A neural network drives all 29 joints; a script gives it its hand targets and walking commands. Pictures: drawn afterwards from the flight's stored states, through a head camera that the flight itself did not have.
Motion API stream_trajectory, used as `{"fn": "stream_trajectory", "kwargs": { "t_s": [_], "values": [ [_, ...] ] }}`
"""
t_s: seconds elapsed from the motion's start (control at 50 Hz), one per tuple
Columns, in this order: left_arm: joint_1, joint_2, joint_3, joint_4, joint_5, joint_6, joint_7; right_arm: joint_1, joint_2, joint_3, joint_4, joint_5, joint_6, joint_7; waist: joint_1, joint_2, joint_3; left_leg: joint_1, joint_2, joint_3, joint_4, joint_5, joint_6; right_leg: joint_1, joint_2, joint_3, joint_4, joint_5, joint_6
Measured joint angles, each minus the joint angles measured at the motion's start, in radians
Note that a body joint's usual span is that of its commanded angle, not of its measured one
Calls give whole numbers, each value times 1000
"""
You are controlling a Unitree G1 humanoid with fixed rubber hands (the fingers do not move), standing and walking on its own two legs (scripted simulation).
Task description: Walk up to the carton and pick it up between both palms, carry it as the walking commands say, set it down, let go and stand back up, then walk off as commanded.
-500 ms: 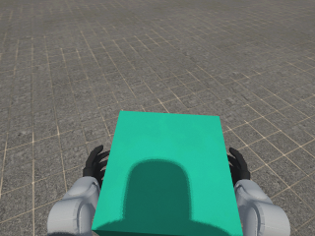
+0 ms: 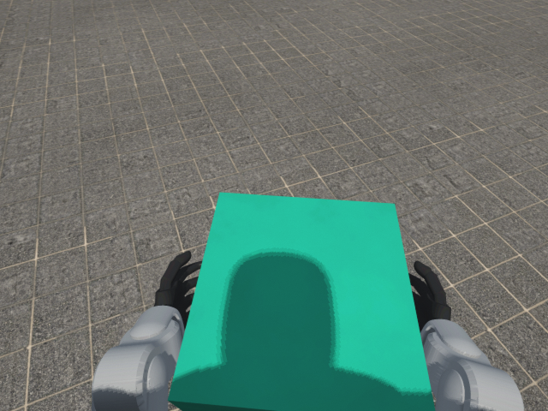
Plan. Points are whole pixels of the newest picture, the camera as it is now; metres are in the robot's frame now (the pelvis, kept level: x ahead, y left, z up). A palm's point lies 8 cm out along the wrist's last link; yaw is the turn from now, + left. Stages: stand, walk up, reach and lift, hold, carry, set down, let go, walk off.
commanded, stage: carry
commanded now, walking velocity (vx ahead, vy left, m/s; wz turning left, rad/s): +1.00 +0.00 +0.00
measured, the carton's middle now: (296, 328) +0.24 -0.01 +0.01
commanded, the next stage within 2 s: none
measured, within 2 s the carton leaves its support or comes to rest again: neither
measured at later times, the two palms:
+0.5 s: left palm (219, 113) +0.66 +0.14 +0.09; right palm (375, 127) +0.61 -0.17 +0.10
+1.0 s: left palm (237, 56) +0.91 +0.13 +0.09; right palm (360, 63) +0.90 -0.19 +0.09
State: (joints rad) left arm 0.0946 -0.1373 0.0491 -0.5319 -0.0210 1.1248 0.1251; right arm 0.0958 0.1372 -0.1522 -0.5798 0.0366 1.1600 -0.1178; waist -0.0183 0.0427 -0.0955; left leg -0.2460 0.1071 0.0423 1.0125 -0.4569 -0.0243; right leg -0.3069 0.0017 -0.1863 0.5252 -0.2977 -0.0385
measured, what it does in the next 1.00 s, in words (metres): walks ahead: left foot, then right foot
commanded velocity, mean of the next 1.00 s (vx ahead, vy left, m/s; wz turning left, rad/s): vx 0.26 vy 0.00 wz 0.00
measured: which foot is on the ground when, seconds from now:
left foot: up 0.00-0.24, down 0.26-0.66, up 0.68-0.96, down 0.98-1.00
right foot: down 0.00-0.30, up 0.32-0.64, down 0.66-1.00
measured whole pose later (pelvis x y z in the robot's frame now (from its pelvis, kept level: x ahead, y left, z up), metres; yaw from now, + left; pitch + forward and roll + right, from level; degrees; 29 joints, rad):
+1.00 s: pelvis +0.67 -0.02 +0.01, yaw -3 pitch +4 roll +0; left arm 0.06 -0.13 0.10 -0.58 -0.02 1.13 0.11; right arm 0.03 0.13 -0.10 -0.57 0.00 1.15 -0.12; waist 0.00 0.02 -0.04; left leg -0.32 0.06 0.12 0.46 -0.18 0.00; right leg -0.32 -0.02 -0.21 0.47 -0.22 -0.07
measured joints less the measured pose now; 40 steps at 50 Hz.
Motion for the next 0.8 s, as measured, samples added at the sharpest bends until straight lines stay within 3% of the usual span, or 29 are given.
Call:
{"fn": "stream_trajectory", "kwargs": {
  "t_s": [0.04,0.08,0.16,0.24,0.28,0.32,0.34,0.38,0.42,0.48,0.6,0.64,0.66,0.7,0.74,0.8],
  "values": [
    [23,-4,14,-8,4,9,0,4,0,17,26,-2,-2,1,31,-25,-14,-136,-35,-7,183,28,12,66,-7,17,-56,-31,10],
    [37,-7,30,-26,2,17,0,7,1,36,38,-7,-10,4,59,-44,-14,-236,-38,16,173,52,4,145,-16,37,-125,-36,23],
    [35,-6,41,-62,-15,13,0,20,3,52,7,-14,-33,10,82,-63,7,-334,-30,64,-163,142,-10,303,-46,59,-230,-79,49],
    [35,-6,39,-86,-30,8,0,30,5,55,-35,-18,-34,11,65,-83,33,-306,-68,142,-425,267,6,447,-101,68,-227,-178,85],
    [34,-4,50,-83,-26,10,0,10,2,63,-11,-19,-30,10,39,-94,49,-248,-90,172,-429,337,57,421,-148,65,0,-202,81],
    [14,-2,69,-49,-22,17,-1,-22,-3,69,43,-25,-29,2,3,-85,55,-214,-88,177,-376,247,96,245,-133,133,417,-122,59],
    [3,0,74,-34,-19,23,-1,-31,-4,69,61,-26,-27,-2,-8,-79,61,-184,-85,177,-389,208,100,151,-106,162,581,-110,50],
    [-9,2,69,-18,-10,29,-1,-40,-4,59,74,-24,-22,-4,-23,-68,74,-112,-80,176,-456,221,67,-6,-68,169,724,-110,34],
    [-10,2,59,-17,-4,19,-3,-43,-4,49,67,-18,-22,-5,-37,-56,87,-31,-75,172,-539,209,72,-122,-55,140,668,-113,30],
    [-14,2,45,-41,-1,-11,-6,-54,-6,42,32,-7,-41,-7,-45,-45,99,79,-65,160,-649,201,59,-234,-54,89,437,-67,38],
    [-25,4,42,-79,1,-3,-5,-55,-6,41,-1,-6,-46,3,-14,-38,102,262,-40,139,-712,100,13,-255,-30,5,-5,218,39],
    [-31,4,43,-77,-3,14,-3,-44,-5,43,-7,-12,-39,4,3,-44,97,289,-28,152,-617,29,-5,-188,-14,-38,-128,341,36],
    [-37,5,42,-73,-5,23,-3,-38,-5,43,-11,-16,-34,4,8,-61,91,280,-28,159,-520,-5,-13,-146,-19,-47,-163,409,15],
    [-57,7,35,-28,2,8,-1,-73,-12,24,15,-19,-21,4,36,-25,88,167,-8,100,-237,-31,-14,-145,5,-54,-101,287,-50],
    [-78,8,49,-3,2,12,-1,-98,-8,21,44,-28,-15,3,43,-16,101,32,-44,23,-29,-44,-1,-136,10,-53,-90,236,-84],
    [-75,7,57,0,-3,20,-2,-93,-10,31,48,-36,-12,2,45,-22,117,-80,-57,23,-53,-17,7,-82,-1,-49,-141,234,-78]
  ]
}}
